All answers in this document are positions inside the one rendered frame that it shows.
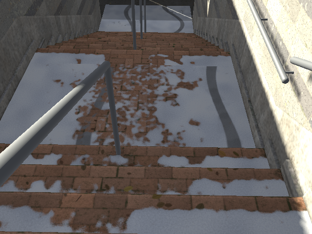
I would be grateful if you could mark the stairs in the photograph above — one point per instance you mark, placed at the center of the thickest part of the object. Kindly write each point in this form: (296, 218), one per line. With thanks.
(89, 189)
(151, 41)

